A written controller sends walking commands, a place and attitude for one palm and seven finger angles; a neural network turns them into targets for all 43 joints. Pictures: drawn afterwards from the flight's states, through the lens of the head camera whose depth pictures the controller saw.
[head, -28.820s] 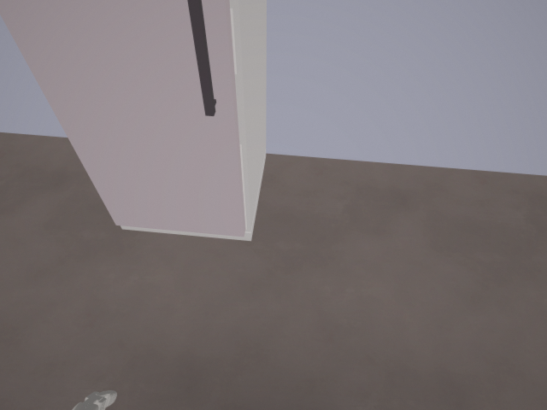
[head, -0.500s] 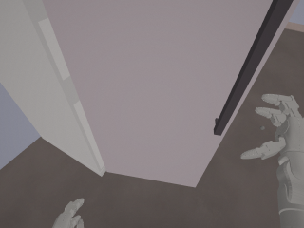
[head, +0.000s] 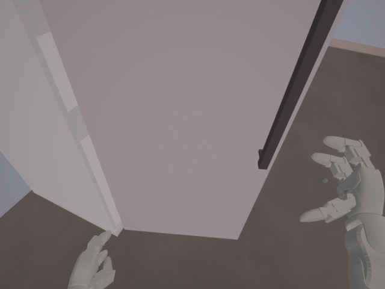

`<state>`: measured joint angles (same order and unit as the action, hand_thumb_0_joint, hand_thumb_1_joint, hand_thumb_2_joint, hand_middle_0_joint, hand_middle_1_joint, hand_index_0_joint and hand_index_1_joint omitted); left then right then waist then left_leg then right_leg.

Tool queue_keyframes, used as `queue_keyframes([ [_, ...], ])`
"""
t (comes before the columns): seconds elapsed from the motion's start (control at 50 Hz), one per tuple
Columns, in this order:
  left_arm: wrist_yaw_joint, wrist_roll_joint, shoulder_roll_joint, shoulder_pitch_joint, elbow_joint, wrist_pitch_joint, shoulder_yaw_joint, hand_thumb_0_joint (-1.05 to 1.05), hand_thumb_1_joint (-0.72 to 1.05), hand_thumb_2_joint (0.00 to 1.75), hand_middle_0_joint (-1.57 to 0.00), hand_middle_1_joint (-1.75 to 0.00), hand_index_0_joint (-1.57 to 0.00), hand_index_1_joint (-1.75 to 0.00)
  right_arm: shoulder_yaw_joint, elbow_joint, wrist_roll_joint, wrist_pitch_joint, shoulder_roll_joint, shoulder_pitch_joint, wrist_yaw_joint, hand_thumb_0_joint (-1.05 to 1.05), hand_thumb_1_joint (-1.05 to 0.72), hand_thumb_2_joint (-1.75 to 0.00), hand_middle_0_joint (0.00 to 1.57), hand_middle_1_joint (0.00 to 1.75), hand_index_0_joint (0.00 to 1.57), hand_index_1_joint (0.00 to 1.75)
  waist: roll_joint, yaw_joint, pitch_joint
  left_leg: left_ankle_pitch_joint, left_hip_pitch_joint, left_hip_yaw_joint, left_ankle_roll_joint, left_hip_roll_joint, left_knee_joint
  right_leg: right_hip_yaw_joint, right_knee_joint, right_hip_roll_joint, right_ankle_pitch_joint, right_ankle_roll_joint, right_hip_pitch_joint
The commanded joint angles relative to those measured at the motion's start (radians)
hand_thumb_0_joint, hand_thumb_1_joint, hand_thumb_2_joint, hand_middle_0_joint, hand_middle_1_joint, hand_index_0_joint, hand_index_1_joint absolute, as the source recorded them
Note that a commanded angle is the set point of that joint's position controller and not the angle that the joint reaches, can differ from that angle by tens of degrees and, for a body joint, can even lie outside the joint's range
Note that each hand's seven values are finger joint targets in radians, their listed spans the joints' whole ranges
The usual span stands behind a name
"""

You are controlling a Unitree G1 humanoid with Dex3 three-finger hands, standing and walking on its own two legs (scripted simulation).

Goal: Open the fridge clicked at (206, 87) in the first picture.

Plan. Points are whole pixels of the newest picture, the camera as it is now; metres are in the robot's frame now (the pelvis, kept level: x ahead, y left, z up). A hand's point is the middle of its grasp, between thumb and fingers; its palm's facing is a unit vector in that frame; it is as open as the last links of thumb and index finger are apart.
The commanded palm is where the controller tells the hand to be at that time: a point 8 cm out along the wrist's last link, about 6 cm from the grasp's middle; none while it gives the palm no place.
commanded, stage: draw the hand back to the body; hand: right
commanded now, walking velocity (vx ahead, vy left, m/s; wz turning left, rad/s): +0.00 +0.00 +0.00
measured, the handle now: (288, 92) +0.47 -0.21 +0.20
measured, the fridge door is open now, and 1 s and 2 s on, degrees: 69 69 69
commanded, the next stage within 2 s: step back with the hand held close in 1.52 s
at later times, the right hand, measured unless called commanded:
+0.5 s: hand (356, 193) +0.24 -0.27 +0.15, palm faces +0.36 +0.93 -0.10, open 14.4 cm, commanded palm +0.20 -0.30 +0.16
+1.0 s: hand (383, 199) +0.22 -0.29 +0.17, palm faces +0.44 +0.83 -0.35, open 10.2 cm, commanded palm +0.17 -0.32 +0.18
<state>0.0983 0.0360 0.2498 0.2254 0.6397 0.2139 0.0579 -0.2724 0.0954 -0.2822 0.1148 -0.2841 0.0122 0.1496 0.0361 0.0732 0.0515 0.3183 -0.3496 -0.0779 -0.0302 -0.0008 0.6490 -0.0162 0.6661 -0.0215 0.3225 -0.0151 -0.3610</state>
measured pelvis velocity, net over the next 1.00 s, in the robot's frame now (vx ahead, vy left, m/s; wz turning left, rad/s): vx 0.02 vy -0.03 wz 0.03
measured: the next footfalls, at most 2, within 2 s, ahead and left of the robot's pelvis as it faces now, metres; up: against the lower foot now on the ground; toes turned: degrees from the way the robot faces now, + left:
none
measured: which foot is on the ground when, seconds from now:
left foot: down 0.00-1.00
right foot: down 0.00-1.00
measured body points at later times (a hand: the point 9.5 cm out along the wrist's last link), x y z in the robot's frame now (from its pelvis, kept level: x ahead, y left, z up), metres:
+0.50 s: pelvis +0.01 +0.00 +0.01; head -0.03 +0.01 +0.46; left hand +0.21 +0.21 -0.05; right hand +0.22 -0.32 +0.16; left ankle +0.02 +0.10 -0.72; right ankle +0.02 -0.13 -0.72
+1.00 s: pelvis +0.02 -0.03 +0.02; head -0.01 -0.01 +0.47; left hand +0.20 +0.19 -0.06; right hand +0.19 -0.33 +0.19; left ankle +0.02 +0.10 -0.72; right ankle +0.02 -0.13 -0.72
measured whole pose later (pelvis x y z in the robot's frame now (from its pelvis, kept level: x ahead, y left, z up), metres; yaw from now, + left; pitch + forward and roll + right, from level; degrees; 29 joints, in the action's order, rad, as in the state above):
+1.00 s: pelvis +0.02 -0.03 +0.02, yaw +1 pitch -5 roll +0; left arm 0.08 -0.02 0.22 0.22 0.67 0.16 0.04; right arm -0.32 -0.29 -0.06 0.08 -0.35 -0.36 -0.09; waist 0.04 0.08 -0.02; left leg 0.23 -0.09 -0.04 0.01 0.02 0.41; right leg 0.03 0.42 0.01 0.24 0.02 -0.09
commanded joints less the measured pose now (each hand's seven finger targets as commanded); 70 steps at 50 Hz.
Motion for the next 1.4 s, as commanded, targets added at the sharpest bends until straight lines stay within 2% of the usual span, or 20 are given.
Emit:
queue_keyframes([
  [0.0,0.035,0.014,0.106,-0.148,-0.157,0.086,-0.036,0.00,0.90,0.90,-0.20,-0.30,-0.20,-0.30,-0.136,-0.277,-0.044,-0.154,-0.206,0.319,-0.059,0.00,0.55,-0.20,0.25,1.15,0.25,1.15,0.047,0.021,0.210,-0.105,0.160,0.104,0.018,0.029,-0.189,0.009,-0.139,0.041,-0.108,0.038,0.054],
  [0.04,0.021,0.005,0.100,-0.128,-0.161,0.087,-0.036,0.00,0.90,0.90,-0.20,-0.30,-0.20,-0.30,-0.069,-0.348,0.039,-0.172,-0.171,0.270,-0.090,0.00,0.55,-0.20,0.25,1.15,0.25,1.15,0.060,0.006,0.183,-0.196,0.138,0.057,0.013,0.012,-0.162,0.013,-0.156,0.037,-0.177,0.043,0.096],
  [0.06,0.014,0.003,0.102,-0.125,-0.166,0.090,-0.039,0.00,0.90,0.90,-0.20,-0.30,-0.20,-0.30,-0.052,-0.375,0.046,-0.168,-0.152,0.235,-0.094,0.00,0.55,-0.20,0.25,1.15,0.25,1.15,0.030,0.003,0.181,-0.227,0.141,0.049,0.012,0.007,-0.158,0.010,-0.152,0.032,-0.204,0.044,0.108],
  [0.12,0.013,-0.001,0.111,-0.116,-0.151,0.089,-0.045,0.00,0.90,0.90,-0.20,-0.30,-0.20,-0.30,-0.128,-0.367,0.002,-0.152,-0.182,0.156,-0.073,0.00,0.55,-0.20,0.25,1.15,0.25,1.15,-0.059,0.009,0.166,-0.255,0.160,0.050,0.021,0.002,-0.165,0.016,-0.157,0.031,-0.206,0.042,0.098],
  [0.24,0.015,0.005,0.103,-0.138,-0.161,0.078,-0.041,0.00,0.90,0.90,-0.20,-0.30,-0.20,-0.30,-0.165,-0.403,-0.016,-0.203,-0.186,0.092,-0.063,0.00,0.55,-0.20,0.25,1.15,0.25,1.15,-0.015,0.022,0.115,-0.186,0.146,0.052,0.019,0.005,-0.189,0.020,-0.181,0.034,-0.171,0.038,0.098],
  [0.32,0.021,0.005,0.100,-0.146,-0.159,0.082,-0.038,0.00,0.90,0.90,-0.20,-0.30,-0.20,-0.30,-0.144,-0.470,-0.011,-0.200,-0.178,0.132,-0.063,0.00,0.55,-0.20,0.25,1.15,0.25,1.15,0.028,0.007,0.103,-0.156,0.128,0.052,0.017,0.004,-0.198,0.016,-0.184,0.033,-0.158,0.038,0.124],
  [0.42,0.035,0.003,0.104,-0.142,-0.147,0.100,-0.036,0.00,0.90,0.90,-0.20,-0.30,-0.20,-0.30,-0.156,-0.471,-0.025,-0.194,-0.189,0.098,-0.039,0.00,0.37,-0.29,0.24,1.04,0.24,1.04,0.004,0.007,0.104,-0.140,0.132,0.050,0.019,0.003,-0.205,0.006,-0.189,0.032,-0.144,0.040,0.132],
  [0.44,0.024,-0.032,0.115,-0.138,-0.123,0.088,-0.056,0.00,0.90,0.90,-0.20,-0.30,-0.20,-0.30,-0.207,-0.467,0.125,-0.131,-0.375,0.079,-0.147,0.00,0.33,-0.31,0.24,1.02,0.24,1.02,0.007,0.008,0.038,-0.113,0.129,0.088,0.024,0.023,-0.271,0.020,-0.191,0.040,-0.130,0.049,0.106],
  [0.48,0.007,-0.038,0.098,-0.139,-0.120,0.073,-0.050,0.00,0.90,0.90,-0.20,-0.30,-0.20,-0.30,-0.114,-0.443,0.160,-0.083,-0.246,-0.004,-0.203,0.00,0.26,-0.34,0.24,0.98,0.24,0.98,0.023,-0.005,0.006,-0.081,0.133,0.077,0.020,0.031,-0.278,0.023,-0.206,0.036,-0.115,0.049,0.130],
  [0.5,0.004,-0.038,0.095,-0.138,-0.130,0.067,-0.048,0.00,0.90,0.90,-0.20,-0.30,-0.20,-0.30,-0.089,-0.469,0.169,-0.063,-0.226,-0.030,-0.215,0.00,0.22,-0.36,0.24,0.96,0.24,0.96,0.023,-0.004,0.027,-0.097,0.151,0.068,0.019,0.027,-0.269,0.021,-0.219,0.033,-0.122,0.051,0.157],
  [0.66,0.004,-0.046,0.101,-0.148,-0.126,0.028,-0.059,0.00,0.90,0.90,-0.20,-0.30,-0.20,-0.30,-0.136,-0.517,0.210,0.005,-0.272,-0.116,-0.263,0.00,-0.07,-0.50,0.23,0.79,0.23,0.79,0.004,0.007,0.031,-0.137,0.220,0.052,0.017,0.014,-0.295,0.021,-0.287,0.021,-0.166,0.051,0.213],
  [0.72,0.002,-0.049,0.092,-0.149,-0.126,0.022,-0.058,0.00,0.90,0.90,-0.20,-0.30,-0.20,-0.30,-0.131,-0.554,0.220,0.021,-0.256,-0.139,-0.266,0.00,-0.17,-0.55,0.22,0.73,0.22,0.73,0.054,0.009,0.033,-0.173,0.237,0.048,0.013,0.015,-0.291,0.020,-0.303,0.020,-0.203,0.045,0.238],
  [0.86,-0.010,-0.053,0.095,-0.149,-0.127,0.008,-0.067,0.00,0.90,0.90,-0.20,-0.30,-0.20,-0.30,-0.152,-0.562,0.221,0.025,-0.249,-0.247,-0.262,0.00,-0.43,-0.67,0.22,0.58,0.22,0.58,0.001,0.016,-0.012,-0.194,0.263,0.036,0.011,0.006,-0.302,0.010,-0.330,0.010,-0.237,0.034,0.230],
  [0.9,-0.013,-0.051,0.088,-0.151,-0.132,0.002,-0.065,0.00,0.90,0.90,-0.20,-0.30,-0.20,-0.30,-0.144,-0.594,0.222,0.029,-0.238,-0.225,-0.259,0.00,-0.50,-0.71,0.21,0.53,0.21,0.53,0.036,0.010,-0.018,-0.187,0.262,0.038,0.010,0.008,-0.299,0.010,-0.335,0.008,-0.234,0.031,0.235],
  [0.98,-0.017,-0.056,0.091,-0.144,-0.138,-0.005,-0.070,0.00,0.90,0.90,-0.20,-0.30,-0.20,-0.30,-0.177,-0.607,0.219,0.027,-0.256,-0.286,-0.258,0.00,-0.65,-0.78,0.21,0.45,0.21,0.45,0.015,0.018,0.012,-0.232,0.289,0.037,0.010,0.008,-0.300,0.014,-0.333,0.010,-0.277,0.030,0.245],
  [1.04,-0.022,-0.054,0.087,-0.147,-0.137,-0.010,-0.070,0.00,0.90,0.90,-0.20,-0.30,-0.20,-0.30,-0.177,-0.643,0.222,0.027,-0.253,-0.278,-0.257,0.00,-0.75,-0.83,0.21,0.38,0.21,0.38,0.066,0.015,0.003,-0.226,0.282,0.038,0.007,0.007,-0.301,0.011,-0.334,0.008,-0.284,0.022,0.252],
  [1.12,-0.021,-0.055,0.087,-0.149,-0.139,-0.014,-0.073,0.00,0.90,0.90,-0.20,-0.30,-0.20,-0.30,-0.196,-0.662,0.220,0.026,-0.264,-0.296,-0.260,0.00,-0.90,-0.90,0.20,0.30,0.20,0.30,0.046,0.015,-0.002,-0.236,0.282,0.037,0.009,0.006,-0.306,0.015,-0.332,0.007,-0.295,0.024,0.256],
  [1.2,-0.018,-0.054,0.089,-0.148,-0.137,-0.015,-0.073,0.00,0.90,0.90,-0.20,-0.30,-0.20,-0.30,-0.175,-0.657,0.225,0.019,-0.247,-0.273,-0.260,0.00,-0.90,-0.90,0.20,0.30,0.20,0.30,0.058,0.010,-0.011,-0.218,0.272,0.037,0.009,0.005,-0.310,0.013,-0.337,0.008,-0.278,0.024,0.262],
  [1.3,-0.014,-0.056,0.088,-0.153,-0.138,-0.021,-0.073,0.00,0.90,0.90,-0.20,-0.30,-0.20,-0.30,-0.179,-0.633,0.218,0.015,-0.250,-0.278,-0.259,0.00,-0.90,-0.90,0.20,0.30,0.20,0.30,-0.011,0.011,-0.023,-0.200,0.274,0.038,0.014,0.009,-0.326,0.019,-0.338,0.012,-0.239,0.036,0.251],
  [1.38,-0.013,-0.055,0.085,-0.161,-0.137,-0.020,-0.071,0.00,0.90,0.90,-0.20,-0.30,-0.20,-0.30,-0.179,-0.657,0.222,0.017,-0.256,-0.269,-0.261,0.00,-0.90,-0.90,0.20,0.30,0.20,0.30,0.056,0.014,-0.014,-0.197,0.282,0.043,0.010,0.010,-0.329,0.019,-0.338,0.014,-0.240,0.033,0.259],
])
